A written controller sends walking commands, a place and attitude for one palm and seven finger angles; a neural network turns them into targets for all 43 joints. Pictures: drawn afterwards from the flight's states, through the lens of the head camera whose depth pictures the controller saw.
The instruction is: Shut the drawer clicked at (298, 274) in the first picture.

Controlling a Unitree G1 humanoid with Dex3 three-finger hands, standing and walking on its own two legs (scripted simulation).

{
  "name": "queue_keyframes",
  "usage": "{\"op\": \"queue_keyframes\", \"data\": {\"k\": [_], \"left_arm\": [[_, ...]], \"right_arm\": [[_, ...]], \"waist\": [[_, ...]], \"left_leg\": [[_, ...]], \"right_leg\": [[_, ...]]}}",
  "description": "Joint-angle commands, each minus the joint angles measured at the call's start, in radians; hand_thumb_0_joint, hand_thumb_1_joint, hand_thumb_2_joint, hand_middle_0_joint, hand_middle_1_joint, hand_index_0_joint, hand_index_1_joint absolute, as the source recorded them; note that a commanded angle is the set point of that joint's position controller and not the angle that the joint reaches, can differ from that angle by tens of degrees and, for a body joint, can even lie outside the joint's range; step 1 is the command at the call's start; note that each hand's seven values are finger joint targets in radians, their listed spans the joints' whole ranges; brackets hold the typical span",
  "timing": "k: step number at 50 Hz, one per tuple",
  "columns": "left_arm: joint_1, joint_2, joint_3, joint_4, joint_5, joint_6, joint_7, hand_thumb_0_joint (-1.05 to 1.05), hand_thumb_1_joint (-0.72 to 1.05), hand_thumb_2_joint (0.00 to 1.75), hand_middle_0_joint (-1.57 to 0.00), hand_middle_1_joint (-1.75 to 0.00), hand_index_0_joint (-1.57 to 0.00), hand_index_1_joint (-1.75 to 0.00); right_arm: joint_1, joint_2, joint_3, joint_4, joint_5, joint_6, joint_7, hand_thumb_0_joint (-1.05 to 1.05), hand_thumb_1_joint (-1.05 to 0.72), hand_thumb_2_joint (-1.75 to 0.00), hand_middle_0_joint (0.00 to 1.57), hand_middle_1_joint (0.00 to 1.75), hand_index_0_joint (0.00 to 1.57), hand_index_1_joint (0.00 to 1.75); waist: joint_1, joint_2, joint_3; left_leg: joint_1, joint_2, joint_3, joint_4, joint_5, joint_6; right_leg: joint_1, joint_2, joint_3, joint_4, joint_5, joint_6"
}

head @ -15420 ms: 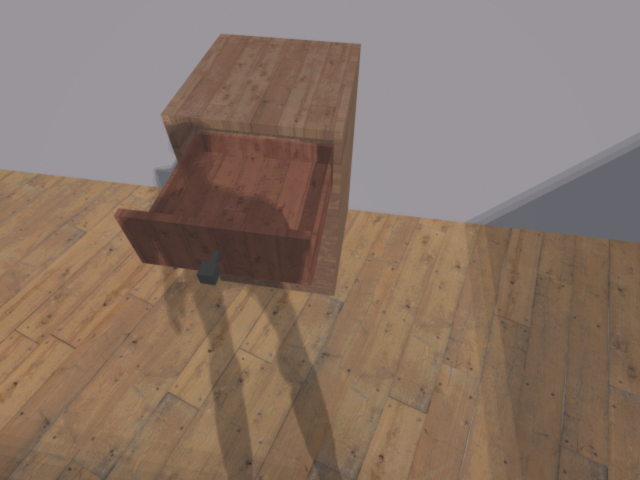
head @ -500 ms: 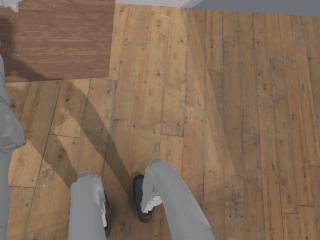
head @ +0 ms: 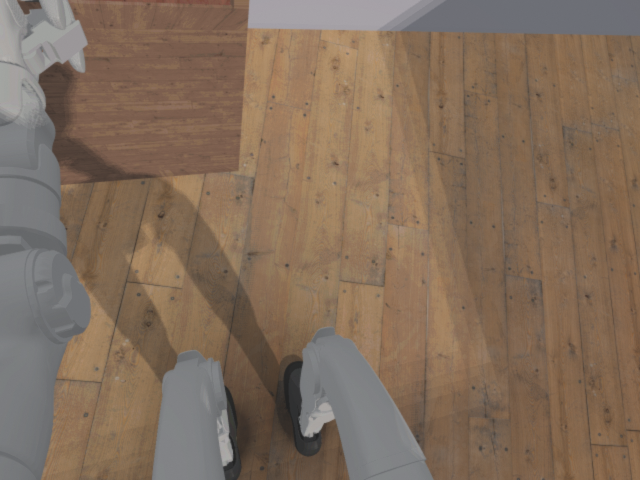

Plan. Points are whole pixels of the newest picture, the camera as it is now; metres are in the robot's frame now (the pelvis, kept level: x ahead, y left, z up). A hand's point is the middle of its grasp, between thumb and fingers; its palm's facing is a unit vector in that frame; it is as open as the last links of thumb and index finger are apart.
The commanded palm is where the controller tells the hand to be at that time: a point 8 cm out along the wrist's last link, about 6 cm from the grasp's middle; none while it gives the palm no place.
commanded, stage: pull the fist back off the drawer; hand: left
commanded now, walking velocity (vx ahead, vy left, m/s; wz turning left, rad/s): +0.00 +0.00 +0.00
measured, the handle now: out of the picture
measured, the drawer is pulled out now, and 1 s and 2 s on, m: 0.00 0.00 0.00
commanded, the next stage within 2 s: draw the hand back to the body in 0.10 s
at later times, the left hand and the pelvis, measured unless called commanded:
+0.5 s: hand out of the picture +0.48 +0.21 +0.11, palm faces +0.08 -1.00 -0.05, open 3.3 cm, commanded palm +0.45 +0.24 +0.13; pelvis +0.06 +0.00 +0.09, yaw +3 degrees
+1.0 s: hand out of the picture +0.34 +0.23 +0.24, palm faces +0.29 -0.91 -0.30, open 3.3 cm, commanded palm +0.29 +0.28 +0.26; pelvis +0.08 +0.00 +0.18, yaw +6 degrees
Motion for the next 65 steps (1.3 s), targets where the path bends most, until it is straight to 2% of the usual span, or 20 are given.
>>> {"op": "queue_keyframes", "data": {"k": [1, 5, 10, 13, 15, 16, 19, 23, 28, 29, 35, 36, 37, 38, 43, 47, 52, 54, 57, 65], "left_arm": [[-0.348, 0.168, 0.023, -0.244, -0.039, -0.087, 0.000, 0.00, 0.90, 0.90, -1.40, -1.60, -1.40, -1.60], [-0.329, 0.203, 0.064, -0.266, -0.049, -0.114, 0.002, 0.00, 0.90, 0.90, -1.40, -1.60, -1.40, -1.60], [-0.280, 0.115, 0.013, -0.253, -0.065, -0.144, -0.023, 0.00, 0.90, 0.90, -1.40, -1.60, -1.40, -1.60], [-0.094, 0.160, 0.062, -0.488, -0.105, -0.128, -0.048, 0.00, 0.90, 0.90, -1.40, -1.60, -1.40, -1.60], [0.069, 0.097, 0.023, -0.626, -0.140, -0.084, -0.064, 0.00, 0.90, 0.90, -1.40, -1.60, -1.40, -1.60], [0.126, 0.079, 0.018, -0.698, -0.162, -0.058, -0.068, 0.00, 0.90, 0.90, -1.40, -1.60, -1.40, -1.60], [0.270, 0.010, -0.020, -0.836, -0.214, 0.003, -0.061, 0.00, 0.90, 0.90, -1.40, -1.60, -1.40, -1.60], [0.406, -0.086, -0.073, -0.922, -0.244, -0.006, -0.029, 0.00, 0.90, 0.90, -1.40, -1.60, -1.40, -1.60], [0.556, -0.196, -0.186, -0.853, -0.231, -0.040, -0.038, 0.00, 0.90, 0.90, -1.40, -1.60, -1.40, -1.60], [0.570, -0.187, -0.184, -0.876, -0.232, -0.044, -0.044, 0.00, 0.90, 0.90, -1.40, -1.60, -1.40, -1.60], [0.798, -0.156, -0.143, -1.018, -0.273, -0.019, -0.073, 0.00, 0.90, 0.90, -1.40, -1.60, -1.40, -1.60], [0.867, -0.078, -0.175, -1.037, -0.148, 0.067, 0.029, 0.00, 0.90, 0.90, -1.40, -1.60, -1.40, -1.60], [0.907, -0.144, -0.206, -1.107, -0.146, 0.113, 0.081, 0.00, 0.90, 0.90, -1.40, -1.60, -1.40, -1.60], [0.937, -0.162, -0.232, -1.138, -0.132, 0.150, 0.116, 0.00, 0.90, 0.90, -1.40, -1.60, -1.40, -1.60], [0.947, -0.129, -0.219, -1.251, -0.109, 0.234, 0.216, 0.00, 0.90, 0.90, -1.40, -1.60, -1.40, -1.60], [1.046, -0.158, -0.237, -1.338, -0.105, 0.263, 0.231, 0.00, 0.90, 0.90, -1.40, -1.60, -1.40, -1.60], [1.224, -0.160, -0.202, -1.424, -0.115, 0.283, 0.221, 0.00, 0.90, 0.90, -1.40, -1.60, -1.40, -1.60], [1.280, -0.136, -0.165, -1.451, -0.119, 0.285, 0.215, 0.00, 0.90, 0.90, -1.40, -1.60, -1.40, -1.60], [1.346, -0.124, -0.125, -1.574, -0.123, 0.272, 0.211, 0.00, 0.90, 0.90, -1.40, -1.60, -1.40, -1.60], [1.550, -0.090, -0.027, -1.780, -0.131, 0.244, 0.214, 0.00, 0.90, 0.90, -1.40, -1.60, -1.40, -1.60]], "right_arm": [[0.196, -0.218, -0.089, -0.030, 0.008, 0.009, -0.010, 0.00, -0.90, -0.90, 0.20, 0.30, 0.20, 0.30], [0.188, -0.209, -0.091, -0.037, 0.010, 0.018, -0.015, 0.00, -0.90, -0.90, 0.20, 0.30, 0.20, 0.30], [0.175, -0.201, -0.105, -0.032, 0.012, 0.030, -0.010, 0.00, -0.90, -0.90, 0.20, 0.30, 0.20, 0.30], [0.153, -0.203, -0.121, -0.094, 0.034, 0.045, -0.004, 0.00, -0.90, -0.90, 0.20, 0.30, 0.20, 0.30], [0.132, -0.193, -0.130, -0.127, 0.057, 0.048, 0.001, 0.00, -0.90, -0.90, 0.20, 0.30, 0.20, 0.30], [0.122, -0.191, -0.136, -0.134, 0.068, 0.046, 0.000, 0.00, -0.90, -0.90, 0.20, 0.30, 0.20, 0.30], [0.078, -0.175, -0.136, -0.146, 0.097, 0.019, -0.019, 0.00, -0.90, -0.90, 0.20, 0.30, 0.20, 0.30], [0.044, -0.155, -0.140, -0.125, 0.105, -0.034, -0.048, 0.00, -0.90, -0.90, 0.20, 0.30, 0.20, 0.30], [0.006, -0.153, -0.139, -0.117, 0.106, -0.062, -0.060, 0.00, -0.90, -0.90, 0.20, 0.30, 0.20, 0.30], [0.001, -0.155, -0.143, -0.124, 0.109, -0.063, -0.062, 0.00, -0.90, -0.90, 0.20, 0.30, 0.20, 0.30], [-0.071, -0.145, -0.134, -0.214, 0.119, -0.063, -0.074, 0.00, -0.90, -0.90, 0.20, 0.30, 0.20, 0.30], [-0.134, -0.124, -0.133, -0.231, 0.122, -0.024, -0.091, 0.00, -0.90, -0.90, 0.20, 0.30, 0.20, 0.30], [-0.140, -0.106, -0.128, -0.270, 0.123, -0.012, -0.104, 0.00, -0.90, -0.90, 0.20, 0.30, 0.20, 0.30], [-0.157, -0.106, -0.123, -0.274, 0.125, -0.004, -0.115, 0.00, -0.90, -0.90, 0.20, 0.30, 0.20, 0.30], [-0.216, -0.104, -0.099, -0.274, 0.121, -0.009, -0.158, 0.00, -0.90, -0.90, 0.20, 0.30, 0.20, 0.30], [-0.244, -0.093, -0.085, -0.253, 0.118, -0.054, -0.163, 0.00, -0.90, -0.90, 0.20, 0.30, 0.20, 0.30], [-0.278, -0.092, -0.081, -0.234, 0.109, -0.087, -0.151, 0.00, -0.90, -0.90, 0.20, 0.30, 0.20, 0.30], [-0.288, -0.093, -0.083, -0.222, 0.104, -0.098, -0.148, 0.00, -0.90, -0.90, 0.20, 0.30, 0.20, 0.30], [-0.291, -0.080, -0.083, -0.223, 0.100, -0.117, -0.141, 0.00, -0.90, -0.90, 0.20, 0.30, 0.20, 0.30], [-0.297, -0.073, -0.098, -0.205, 0.090, -0.175, -0.127, 0.00, -0.90, -0.90, 0.20, 0.30, 0.20, 0.30]], "waist": [[0.011, 0.229, -0.636], [0.024, 0.196, -0.646], [0.018, 0.186, -0.642], [0.112, 0.238, -0.855], [0.144, 0.250, -0.893], [0.144, 0.196, -0.887], [0.147, 0.110, -0.792], [0.144, 0.052, -0.631], [0.150, 0.054, -0.400], [0.159, 0.093, -0.397], [0.228, 0.060, -0.365], [0.289, 0.077, -0.435], [0.265, 0.041, -0.370], [0.265, 0.066, -0.320], [0.256, -0.016, -0.186], [0.274, 0.037, -0.137], [0.295, -0.040, -0.039], [0.305, -0.031, -0.002], [0.314, 0.016, -0.031], [0.327, 0.014, 0.021]], "left_leg": [[0.579, 0.011, -0.123, -0.207, 0.311, -0.027], [0.532, 0.002, -0.091, -0.189, 0.366, -0.019], [0.573, -0.003, -0.085, -0.180, 0.436, -0.022], [0.740, -0.012, -0.071, -0.246, 0.572, -0.035], [0.843, -0.016, -0.072, -0.303, 0.652, -0.042], [0.863, -0.014, -0.070, -0.325, 0.672, -0.038], [0.847, -0.020, -0.052, -0.394, 0.622, -0.028], [0.885, -0.024, -0.024, -0.475, 0.553, -0.028], [0.963, -0.025, -0.018, -0.568, 0.514, -0.039], [1.005, -0.026, -0.016, -0.580, 0.540, -0.039], [1.117, -0.029, -0.018, -0.690, 0.617, -0.043], [1.203, -0.029, -0.017, -0.762, 0.636, -0.050], [1.216, -0.024, -0.016, -0.794, 0.618, -0.052], [1.230, -0.019, -0.013, -0.820, 0.604, -0.051], [1.294, -0.013, -0.022, -0.947, 0.480, -0.038], [1.419, -0.008, -0.033, -1.026, 0.544, -0.044], [1.464, -0.009, -0.019, -1.104, 0.550, -0.038], [1.468, -0.015, -0.013, -1.123, 0.542, -0.036], [1.522, -0.015, -0.008, -1.145, 0.601, -0.040], [1.537, -0.017, 0.014, -1.156, 0.613, -0.032]], "right_leg": [[0.313, 0.017, 0.110, -0.174, 0.146, 0.016], [0.403, 0.016, 0.131, -0.177, 0.215, 0.020], [0.404, 0.014, 0.130, -0.171, 0.292, 0.022], [0.593, 0.010, 0.142, -0.202, 0.434, 0.018], [0.673, 0.008, 0.139, -0.247, 0.501, 0.019], [0.724, 0.007, 0.137, -0.275, 0.540, 0.024], [0.828, 0.002, 0.148, -0.354, 0.574, 0.034], [0.873, 0.000, 0.144, -0.442, 0.533, 0.044], [0.840, 0.001, 0.121, -0.512, 0.428, 0.034], [0.847, -0.001, 0.122, -0.522, 0.435, 0.030], [1.022, -0.006, 0.113, -0.593, 0.492, 0.027], [1.113, -0.036, 0.153, -0.649, 0.469, 0.012], [1.125, -0.037, 0.141, -0.678, 0.462, 0.016], [1.134, -0.042, 0.141, -0.702, 0.451, 0.016], [1.236, -0.046, 0.138, -0.823, 0.410, 0.017], [1.295, -0.047, 0.132, -0.897, 0.427, 0.013], [1.383, -0.046, 0.130, -0.985, 0.461, 0.017], [1.411, -0.045, 0.138, -1.016, 0.468, 0.015], [1.459, -0.048, 0.138, -1.032, 0.509, 0.016], [1.486, -0.053, 0.152, -1.071, 0.555, 0.021]]}}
